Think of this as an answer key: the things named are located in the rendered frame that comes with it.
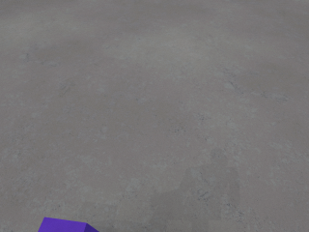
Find carton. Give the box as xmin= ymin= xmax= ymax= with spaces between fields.
xmin=38 ymin=217 xmax=98 ymax=232

